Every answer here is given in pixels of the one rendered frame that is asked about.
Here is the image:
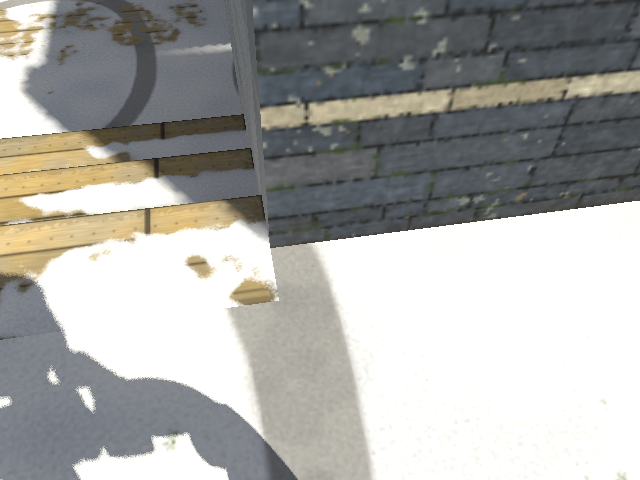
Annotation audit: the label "stairs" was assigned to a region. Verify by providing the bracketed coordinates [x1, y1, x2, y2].
[0, 114, 259, 226]

